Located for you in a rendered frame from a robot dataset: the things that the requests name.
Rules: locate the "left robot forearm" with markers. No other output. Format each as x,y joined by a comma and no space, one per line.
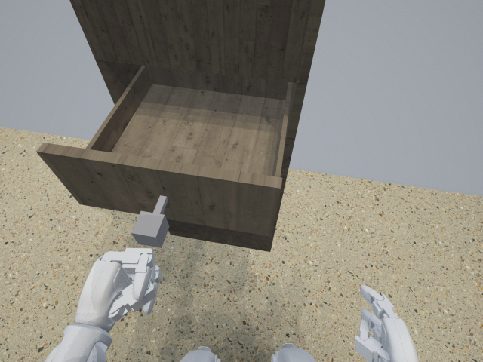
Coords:
81,343

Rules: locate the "robot right shin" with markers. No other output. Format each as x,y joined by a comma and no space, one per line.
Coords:
288,345

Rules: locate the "cabinet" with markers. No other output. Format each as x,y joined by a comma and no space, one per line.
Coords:
265,39

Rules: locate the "right robot hand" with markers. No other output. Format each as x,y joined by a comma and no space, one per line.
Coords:
392,341

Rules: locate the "drawer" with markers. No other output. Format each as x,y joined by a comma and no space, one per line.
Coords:
213,144

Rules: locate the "left robot hand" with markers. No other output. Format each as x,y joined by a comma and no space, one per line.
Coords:
132,273

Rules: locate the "handle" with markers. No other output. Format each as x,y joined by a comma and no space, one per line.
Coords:
151,228

